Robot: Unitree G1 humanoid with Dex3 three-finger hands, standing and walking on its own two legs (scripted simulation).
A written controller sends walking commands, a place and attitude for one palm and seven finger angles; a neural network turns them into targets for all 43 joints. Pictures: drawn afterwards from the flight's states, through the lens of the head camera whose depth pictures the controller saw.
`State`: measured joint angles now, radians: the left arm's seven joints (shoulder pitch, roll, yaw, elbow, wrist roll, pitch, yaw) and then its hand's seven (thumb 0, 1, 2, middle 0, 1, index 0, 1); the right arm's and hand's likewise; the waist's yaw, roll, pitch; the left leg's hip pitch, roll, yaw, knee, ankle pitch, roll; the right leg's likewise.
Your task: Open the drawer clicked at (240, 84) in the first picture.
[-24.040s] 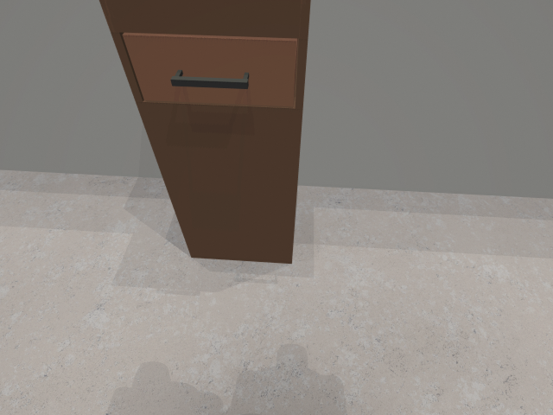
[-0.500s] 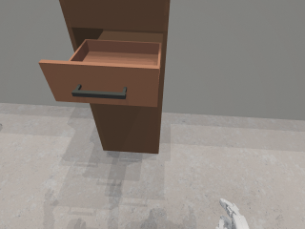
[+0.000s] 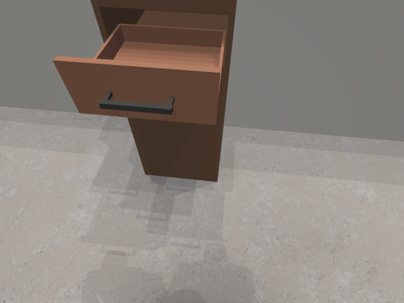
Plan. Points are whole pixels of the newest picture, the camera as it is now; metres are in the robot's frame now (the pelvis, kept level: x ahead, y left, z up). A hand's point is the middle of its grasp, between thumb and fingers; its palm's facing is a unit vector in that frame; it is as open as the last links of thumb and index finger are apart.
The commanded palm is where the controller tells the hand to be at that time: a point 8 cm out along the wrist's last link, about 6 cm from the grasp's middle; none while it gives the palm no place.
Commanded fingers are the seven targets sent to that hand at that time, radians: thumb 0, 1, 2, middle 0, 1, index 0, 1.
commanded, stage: let the arm hang, fingers relaxed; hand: left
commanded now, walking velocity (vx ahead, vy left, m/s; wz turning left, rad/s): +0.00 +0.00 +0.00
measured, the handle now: (138, 102) +0.54 +0.20 +0.08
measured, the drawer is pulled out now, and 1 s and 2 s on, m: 0.30 0.30 0.30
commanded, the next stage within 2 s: look to check the result in 0.62 s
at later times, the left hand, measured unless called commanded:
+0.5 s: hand out of the picture +0.00 +0.17 -0.17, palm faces +0.04 -0.98 -0.19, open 7.3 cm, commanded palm none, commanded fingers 0.00 0.90 0.90 -0.20 -0.30 -0.20 -0.30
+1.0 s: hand out of the picture +0.01 +0.18 -0.17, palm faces +0.03 -0.98 -0.21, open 7.4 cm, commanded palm none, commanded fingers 0.00 0.90 0.90 -0.20 -0.30 -0.20 -0.30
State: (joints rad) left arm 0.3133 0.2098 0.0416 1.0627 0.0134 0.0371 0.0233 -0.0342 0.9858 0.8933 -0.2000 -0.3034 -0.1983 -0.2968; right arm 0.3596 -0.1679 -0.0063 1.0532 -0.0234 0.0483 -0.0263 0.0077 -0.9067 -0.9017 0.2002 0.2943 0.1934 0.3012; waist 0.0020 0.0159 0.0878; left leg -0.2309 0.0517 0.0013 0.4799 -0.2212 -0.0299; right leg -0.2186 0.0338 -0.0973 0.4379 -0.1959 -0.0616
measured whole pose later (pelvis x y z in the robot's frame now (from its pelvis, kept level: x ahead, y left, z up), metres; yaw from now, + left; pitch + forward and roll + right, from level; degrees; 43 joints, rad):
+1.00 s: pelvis +0.01 +0.01 +0.00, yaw -1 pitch -2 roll +0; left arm 0.25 0.13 0.03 1.14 0.01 0.01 0.03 0.00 0.91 0.89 -0.20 -0.30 -0.19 -0.30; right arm 0.30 -0.12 -0.02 1.11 -0.02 0.02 -0.04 0.00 -0.91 -0.90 0.20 0.29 0.19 0.30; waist -0.01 0.03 0.08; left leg -0.18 0.03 0.03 0.42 -0.20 -0.02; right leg -0.20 0.02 -0.07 0.42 -0.19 -0.04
